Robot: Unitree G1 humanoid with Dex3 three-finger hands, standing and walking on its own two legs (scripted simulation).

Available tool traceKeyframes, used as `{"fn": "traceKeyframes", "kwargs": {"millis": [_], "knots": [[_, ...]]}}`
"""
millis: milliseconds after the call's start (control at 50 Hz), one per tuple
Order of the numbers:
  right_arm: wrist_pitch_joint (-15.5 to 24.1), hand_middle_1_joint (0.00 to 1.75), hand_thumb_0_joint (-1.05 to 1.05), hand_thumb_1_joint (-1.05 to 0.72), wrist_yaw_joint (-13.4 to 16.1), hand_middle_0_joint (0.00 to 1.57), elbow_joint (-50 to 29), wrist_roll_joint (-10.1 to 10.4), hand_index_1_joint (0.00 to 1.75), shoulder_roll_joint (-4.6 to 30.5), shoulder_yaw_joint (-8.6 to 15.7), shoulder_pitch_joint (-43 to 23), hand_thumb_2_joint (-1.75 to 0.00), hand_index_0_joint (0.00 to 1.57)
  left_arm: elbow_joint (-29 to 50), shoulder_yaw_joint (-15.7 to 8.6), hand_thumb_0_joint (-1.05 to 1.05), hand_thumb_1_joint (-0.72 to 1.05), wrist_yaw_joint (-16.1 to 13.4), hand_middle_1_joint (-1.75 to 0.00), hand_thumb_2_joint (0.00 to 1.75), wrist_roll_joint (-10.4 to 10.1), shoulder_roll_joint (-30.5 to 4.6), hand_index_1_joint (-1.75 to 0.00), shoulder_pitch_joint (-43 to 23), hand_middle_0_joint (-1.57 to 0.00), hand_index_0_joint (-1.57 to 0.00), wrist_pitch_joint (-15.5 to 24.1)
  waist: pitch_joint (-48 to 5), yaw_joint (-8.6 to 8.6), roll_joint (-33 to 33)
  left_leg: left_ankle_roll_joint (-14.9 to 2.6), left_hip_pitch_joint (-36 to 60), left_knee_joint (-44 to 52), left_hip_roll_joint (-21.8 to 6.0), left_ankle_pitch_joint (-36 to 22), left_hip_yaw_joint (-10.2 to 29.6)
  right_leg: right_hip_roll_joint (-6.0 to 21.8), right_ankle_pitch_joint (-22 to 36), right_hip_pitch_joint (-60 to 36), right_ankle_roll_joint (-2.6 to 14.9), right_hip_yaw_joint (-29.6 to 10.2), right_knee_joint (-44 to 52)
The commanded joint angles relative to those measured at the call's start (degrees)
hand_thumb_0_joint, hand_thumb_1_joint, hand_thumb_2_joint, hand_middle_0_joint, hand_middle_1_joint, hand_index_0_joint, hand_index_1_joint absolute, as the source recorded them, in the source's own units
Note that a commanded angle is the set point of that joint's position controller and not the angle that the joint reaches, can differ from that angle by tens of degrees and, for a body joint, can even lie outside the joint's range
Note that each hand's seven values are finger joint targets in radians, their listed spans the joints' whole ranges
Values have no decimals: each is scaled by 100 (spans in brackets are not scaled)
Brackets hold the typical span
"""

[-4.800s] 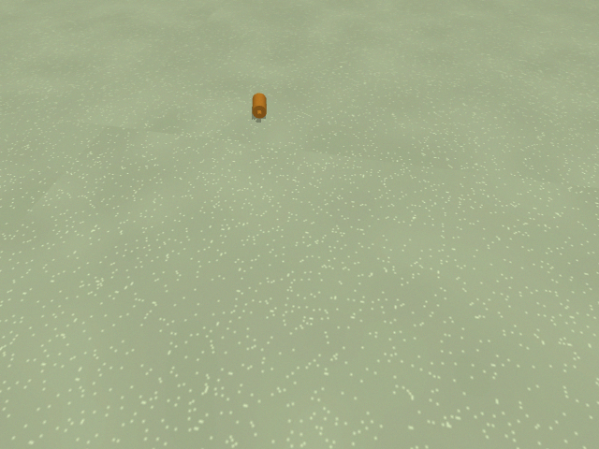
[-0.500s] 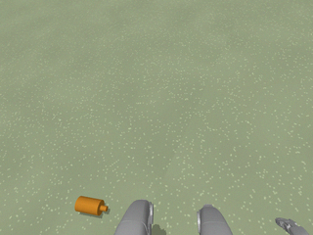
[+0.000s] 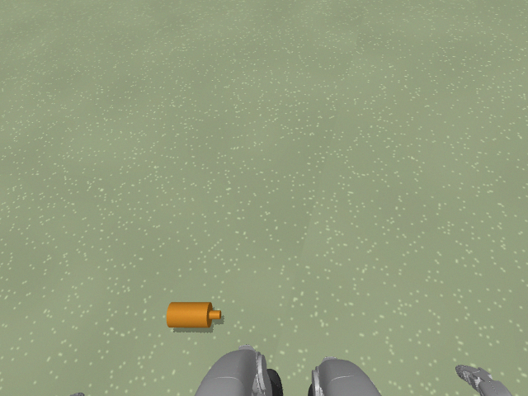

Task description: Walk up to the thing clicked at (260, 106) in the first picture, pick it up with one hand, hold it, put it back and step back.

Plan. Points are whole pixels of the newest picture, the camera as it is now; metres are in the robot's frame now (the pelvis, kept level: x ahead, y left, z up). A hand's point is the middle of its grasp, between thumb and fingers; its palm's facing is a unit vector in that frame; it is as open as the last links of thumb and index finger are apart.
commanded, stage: walk up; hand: left
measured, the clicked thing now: (195, 314) +0.40 +0.30 -0.69
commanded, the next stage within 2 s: none
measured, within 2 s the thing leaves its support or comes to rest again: neither
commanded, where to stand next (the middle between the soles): -0.02 +0.12 m, yaw -6 degrees
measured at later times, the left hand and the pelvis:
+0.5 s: hand out of the picture -0.06 +0.50 -0.14, palm faces -0.02 -0.88 -0.48, open 7.4 cm; pelvis -0.13 +0.18 +0.00, yaw -2 degrees
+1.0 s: hand out of the picture -0.01 +0.40 -0.11, palm faces -0.14 -0.90 -0.41, open 7.4 cm; pelvis -0.11 +0.14 +0.02, yaw -7 degrees
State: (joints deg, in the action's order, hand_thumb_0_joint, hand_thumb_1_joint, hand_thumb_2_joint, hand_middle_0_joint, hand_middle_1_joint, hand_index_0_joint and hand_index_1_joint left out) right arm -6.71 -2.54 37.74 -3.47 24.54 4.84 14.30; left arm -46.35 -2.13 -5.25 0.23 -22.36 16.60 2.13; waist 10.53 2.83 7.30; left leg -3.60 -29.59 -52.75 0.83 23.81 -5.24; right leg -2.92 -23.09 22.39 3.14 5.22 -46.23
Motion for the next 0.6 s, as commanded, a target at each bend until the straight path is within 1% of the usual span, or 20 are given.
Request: {"fn": "traceKeyframes", "kwargs": {"millis": [0,20,40,60,80,120,160,200,220,240,260,280,300,320,340,360,380,440,500,580], "knots": [[39,30,0,-90,188,20,-729,-37,30,1323,495,-202,-90,20,553,-741,0,90,-320,-30,90,50,-2194,-30,437,-20,-20,132,-1156,-412,-739,406,-1152,-2970,-247,1124,2118,3279,2470,-706,1859,-4089,2080],[65,30,0,-90,155,20,-596,1,30,1259,563,-85,-90,20,544,-653,0,90,-314,-30,90,42,-1998,-30,137,-20,-20,152,-892,-188,-346,462,-1015,-3277,-102,651,2117,2742,2405,-361,1572,-3116,1849],[81,30,0,-90,126,20,-537,63,30,1244,572,144,-90,20,573,-652,0,90,-310,-30,90,84,-1983,-30,-49,-20,-20,157,-896,-51,-554,450,-831,-3350,28,372,1936,2395,2319,-136,1360,-2560,1654],[72,30,0,-90,94,20,-509,74,30,1229,571,196,-90,20,575,-679,0,90,-285,-30,90,84,-1981,-30,-73,-20,-20,144,-845,-61,-907,474,-583,-3436,129,136,1854,2192,1882,234,1203,-2226,1611],[55,30,0,-90,42,20,-462,62,30,1222,579,246,-90,20,600,-680,0,90,-254,-30,90,96,-1914,-30,-42,-20,-20,137,-868,-107,-1000,511,-496,-3547,243,-3,1815,2037,1508,272,1124,-2030,1605],[33,30,0,-90,8,20,-479,73,30,1206,595,222,-90,20,613,-724,0,90,-235,-30,90,153,-1909,-30,33,-20,-20,132,-980,-219,-1171,575,-521,-3140,74,-24,1696,1928,791,31,999,-1865,1528],[37,30,0,-90,-21,20,-412,125,30,1101,555,188,-90,20,561,-787,0,90,-225,-30,90,220,-2008,-30,-92,-20,-20,112,-1007,-268,-1713,568,-364,-1628,-270,188,1305,1688,-28,-218,752,-1540,1497],[83,30,0,-90,-53,20,-131,197,30,1020,539,325,-90,20,562,-812,0,90,-117,-30,90,316,-2090,-30,-316,-20,-20,25,-1102,-344,-2358,498,621,-37,-296,930,551,1438,-773,246,601,-1247,1482],[142,30,0,-90,-30,20,90,223,30,1026,551,562,-90,20,532,-770,0,90,-60,-30,90,305,-2053,-30,-372,-20,-20,-8,-1189,-243,-2342,466,1061,625,-182,828,291,1344,-882,458,512,-1219,1253],[214,30,0,-90,12,20,388,215,30,988,565,1056,-90,20,438,-740,0,90,-7,-30,90,257,-1970,-30,-412,-20,-20,-75,-1305,13,-1728,463,1798,1381,-37,237,71,1151,-1180,892,341,-1030,557],[318,30,0,-90,81,20,539,145,30,1027,571,1142,-90,20,324,-664,0,90,31,-30,90,234,-1595,-30,-91,-20,-20,-150,-1099,21,-842,470,1985,1797,150,361,176,789,-1442,1399,250,-846,-404],[390,30,0,-90,124,20,469,36,30,1438,582,980,-90,20,390,-498,0,90,30,-30,90,137,-1069,-30,-132,-20,-20,-161,-789,-1,435,-46,1431,2492,-945,1704,2373,116,-1323,2300,26,-556,-1879],[372,30,0,-90,124,20,304,216,30,2339,644,329,-90,20,548,-570,0,90,-51,-30,90,190,-1399,-30,-1002,-20,-20,-80,-304,304,1389,-1115,-216,3862,-2293,3038,4683,78,-1315,2316,-155,-1005,-2333],[464,30,0,-90,173,20,200,190,30,2152,560,-571,-90,20,454,-601,0,90,-12,-30,90,209,-1628,-30,-1458,-20,-20,-14,419,53,451,-1293,-1206,4165,-2581,3351,5200,303,-798,1910,-199,-1480,-2762],[586,30,0,-90,248,20,186,109,30,1804,462,-881,-90,20,136,-625,0,90,70,-30,90,92,-1640,-30,-1039,-20,-20,-13,570,-221,-257,-830,-997,3568,-2050,2624,4067,293,-314,1905,-191,-1644,-2730],[661,30,0,-90,313,20,323,77,30,1742,387,-926,-90,20,-207,-617,0,90,159,-30,90,-18,-1539,-30,-483,-20,-20,-66,167,-409,-124,-526,-499,3167,-1618,2386,3417,187,-78,1748,-166,-1585,-2701],[737,30,0,-90,364,20,422,136,30,1794,383,-815,-90,20,-348,-631,0,90,245,-30,90,-1,-1544,-30,-143,-20,-20,-111,-125,-435,195,-557,-87,2958,-1678,2342,3288,247,91,1549,-144,-1366,-2598],[876,30,0,-90,389,20,767,119,30,1681,370,-308,-90,20,-394,-680,0,90,459,-30,90,101,-1455,-30,-175,-20,-20,-173,-449,-287,325,-554,971,2849,-1541,1913,2987,244,-158,1436,-235,-1177,-1945],[983,30,0,-90,481,20,962,132,30,1734,360,260,-90,20,-177,-686,0,90,595,-30,90,232,-1466,-30,-517,-20,-20,-226,-428,-112,126,-833,1675,2817,-1872,1667,3181,361,-581,1655,-219,-1231,-1327],[1109,30,0,-90,513,20,1048,155,30,1888,411,796,-90,20,-68,-671,0,90,704,-30,90,264,-1439,-30,-586,-20,-20,-208,-557,69,243,-1015,2481,3034,-2127,1240,3339,389,-981,1915,-194,-1150,-1023]]}}
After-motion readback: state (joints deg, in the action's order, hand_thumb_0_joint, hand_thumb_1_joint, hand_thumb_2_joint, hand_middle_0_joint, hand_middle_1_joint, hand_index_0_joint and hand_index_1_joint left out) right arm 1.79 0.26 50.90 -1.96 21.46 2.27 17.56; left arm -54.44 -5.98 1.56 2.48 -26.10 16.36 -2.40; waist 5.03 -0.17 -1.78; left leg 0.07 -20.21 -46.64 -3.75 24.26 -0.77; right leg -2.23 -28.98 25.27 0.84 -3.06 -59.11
